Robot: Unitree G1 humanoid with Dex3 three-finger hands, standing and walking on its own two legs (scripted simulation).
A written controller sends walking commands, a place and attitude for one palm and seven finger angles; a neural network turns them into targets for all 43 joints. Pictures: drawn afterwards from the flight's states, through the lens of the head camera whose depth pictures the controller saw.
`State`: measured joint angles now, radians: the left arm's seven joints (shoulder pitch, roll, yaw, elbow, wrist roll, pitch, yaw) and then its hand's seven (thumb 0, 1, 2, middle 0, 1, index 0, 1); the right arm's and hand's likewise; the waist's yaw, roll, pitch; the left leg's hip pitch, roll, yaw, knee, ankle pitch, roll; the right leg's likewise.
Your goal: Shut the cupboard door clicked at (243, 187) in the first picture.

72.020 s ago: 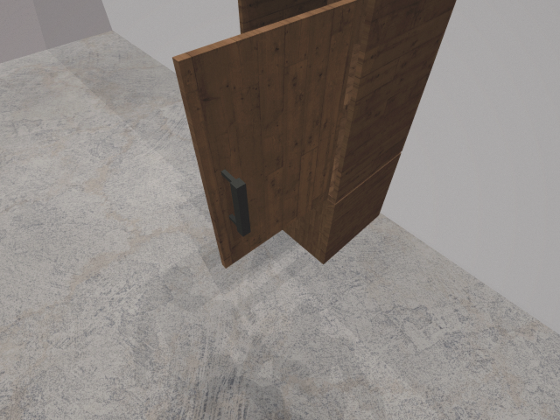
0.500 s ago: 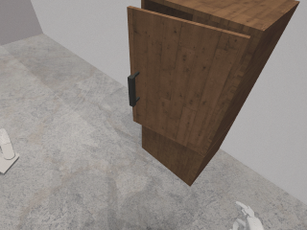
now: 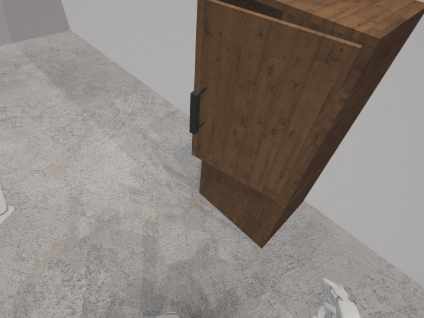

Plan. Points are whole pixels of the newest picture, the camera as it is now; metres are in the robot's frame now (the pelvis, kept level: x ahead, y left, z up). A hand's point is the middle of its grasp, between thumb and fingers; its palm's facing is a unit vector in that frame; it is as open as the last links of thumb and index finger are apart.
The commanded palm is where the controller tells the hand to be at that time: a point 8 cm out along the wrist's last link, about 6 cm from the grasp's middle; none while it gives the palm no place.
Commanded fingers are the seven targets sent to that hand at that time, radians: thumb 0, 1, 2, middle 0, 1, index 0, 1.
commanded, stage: step back with the hand held close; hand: left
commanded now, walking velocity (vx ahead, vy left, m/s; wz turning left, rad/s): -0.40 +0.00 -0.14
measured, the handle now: (198, 110) +0.75 +0.06 -0.06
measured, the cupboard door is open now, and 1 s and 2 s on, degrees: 11 11 11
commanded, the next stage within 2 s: stop stepping back and stand still in 0.20 s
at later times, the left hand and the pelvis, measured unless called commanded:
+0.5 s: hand out of the picture +0.14 +0.27 +0.19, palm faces +0.41 -0.82 -0.40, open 7.4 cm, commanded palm +0.08 +0.29 +0.19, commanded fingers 0.00 0.90 0.90 -0.20 -0.30 -0.20 -0.30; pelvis -0.09 +0.01 +0.00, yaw -6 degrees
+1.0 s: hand out of the picture +0.10 +0.29 +0.18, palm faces +0.44 -0.84 -0.32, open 7.4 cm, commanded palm +0.05 +0.32 +0.19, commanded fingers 0.00 0.90 0.90 -0.20 -0.30 -0.20 -0.30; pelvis -0.12 +0.03 +0.01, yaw -6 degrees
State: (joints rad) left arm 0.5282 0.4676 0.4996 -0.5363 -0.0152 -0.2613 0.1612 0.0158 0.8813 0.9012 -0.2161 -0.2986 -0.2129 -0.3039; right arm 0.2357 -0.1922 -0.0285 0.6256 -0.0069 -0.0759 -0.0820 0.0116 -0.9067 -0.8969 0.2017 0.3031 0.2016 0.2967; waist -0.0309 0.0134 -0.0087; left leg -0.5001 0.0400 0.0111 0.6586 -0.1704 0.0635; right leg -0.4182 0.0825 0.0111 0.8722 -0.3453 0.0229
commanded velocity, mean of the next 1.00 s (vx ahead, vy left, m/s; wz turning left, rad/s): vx -0.02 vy -0.02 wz -0.01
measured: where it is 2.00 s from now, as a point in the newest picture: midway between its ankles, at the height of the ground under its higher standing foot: outside the picture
